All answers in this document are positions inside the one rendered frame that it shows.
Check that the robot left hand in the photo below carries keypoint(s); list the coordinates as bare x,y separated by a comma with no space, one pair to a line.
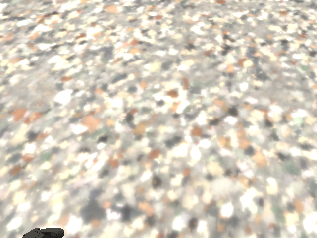
45,233

